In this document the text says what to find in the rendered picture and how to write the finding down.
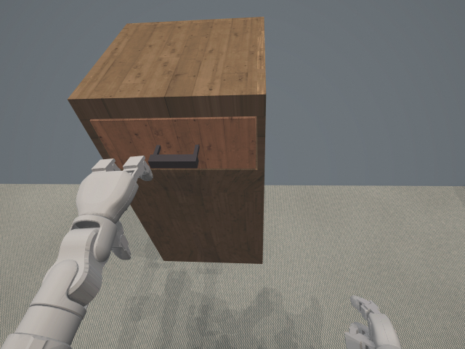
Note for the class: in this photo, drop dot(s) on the robot right hand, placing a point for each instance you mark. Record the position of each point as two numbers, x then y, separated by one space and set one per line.
380 330

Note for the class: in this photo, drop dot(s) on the cabinet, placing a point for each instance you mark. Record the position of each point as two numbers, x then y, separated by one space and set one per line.
182 69

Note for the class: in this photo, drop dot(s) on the left robot forearm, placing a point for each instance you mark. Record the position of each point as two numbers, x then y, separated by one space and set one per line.
55 313

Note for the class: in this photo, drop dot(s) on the handle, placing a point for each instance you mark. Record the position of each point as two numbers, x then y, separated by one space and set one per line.
173 160

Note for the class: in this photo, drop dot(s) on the drawer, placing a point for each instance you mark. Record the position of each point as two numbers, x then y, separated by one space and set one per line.
225 142

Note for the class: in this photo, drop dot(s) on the robot left hand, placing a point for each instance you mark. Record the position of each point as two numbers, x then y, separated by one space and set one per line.
108 192

